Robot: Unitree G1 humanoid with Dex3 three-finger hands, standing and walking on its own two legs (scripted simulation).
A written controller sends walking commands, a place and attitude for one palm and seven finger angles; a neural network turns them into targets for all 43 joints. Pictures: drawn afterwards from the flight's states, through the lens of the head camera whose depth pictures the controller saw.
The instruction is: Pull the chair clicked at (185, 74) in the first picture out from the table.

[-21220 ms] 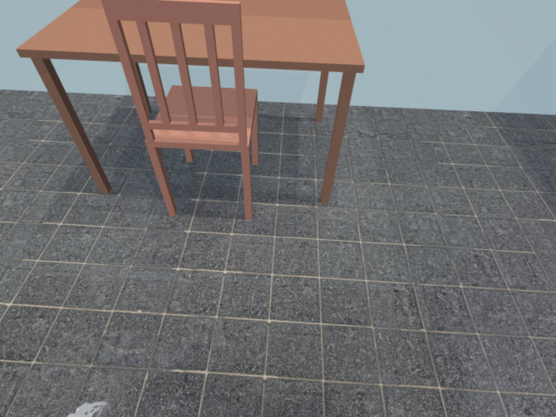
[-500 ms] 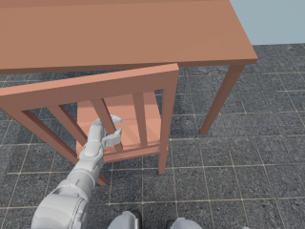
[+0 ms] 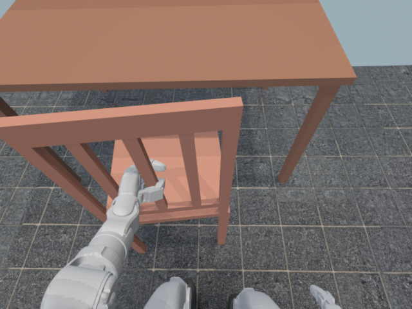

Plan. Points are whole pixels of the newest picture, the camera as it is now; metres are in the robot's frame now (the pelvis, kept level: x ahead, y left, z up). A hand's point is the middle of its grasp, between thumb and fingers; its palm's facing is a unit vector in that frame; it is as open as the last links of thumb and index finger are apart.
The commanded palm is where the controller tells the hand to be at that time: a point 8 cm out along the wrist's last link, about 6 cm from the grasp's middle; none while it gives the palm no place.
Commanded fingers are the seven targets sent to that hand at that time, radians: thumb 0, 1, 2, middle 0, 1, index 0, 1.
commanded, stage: step backward, pulling the chair out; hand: left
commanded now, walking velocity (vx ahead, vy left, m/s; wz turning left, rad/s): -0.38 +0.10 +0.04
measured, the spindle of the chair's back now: (150, 179) +0.39 +0.14 -0.05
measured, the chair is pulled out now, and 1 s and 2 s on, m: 0.20 0.29 0.33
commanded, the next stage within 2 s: none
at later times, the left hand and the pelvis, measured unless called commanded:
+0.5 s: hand (152, 200) +0.33 +0.13 -0.05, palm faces -0.05 -0.99 -0.16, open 5.7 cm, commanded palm +0.33 +0.19 -0.05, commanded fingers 0.00 0.90 0.90 -0.50 -1.45 -0.50 -1.45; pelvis -0.05 +0.02 +0.00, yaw +0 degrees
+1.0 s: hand (142, 228) +0.27 +0.14 -0.05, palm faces +0.00 -0.99 -0.16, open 5.8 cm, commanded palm +0.28 +0.20 -0.05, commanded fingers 0.00 0.90 0.90 -0.50 -1.45 -0.50 -1.45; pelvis -0.10 +0.02 +0.00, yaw +3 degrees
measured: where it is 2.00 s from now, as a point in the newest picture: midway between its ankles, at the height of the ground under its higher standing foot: outside the picture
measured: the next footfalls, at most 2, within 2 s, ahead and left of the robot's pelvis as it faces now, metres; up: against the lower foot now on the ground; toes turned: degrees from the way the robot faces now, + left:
left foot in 0.18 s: -0.05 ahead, +0.15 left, +0.00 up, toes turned +3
left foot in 1.42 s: -0.13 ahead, +0.15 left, +0.00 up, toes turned +2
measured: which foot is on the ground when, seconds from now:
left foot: up 0.00-0.16, down 0.18-1.00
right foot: down 0.00-1.00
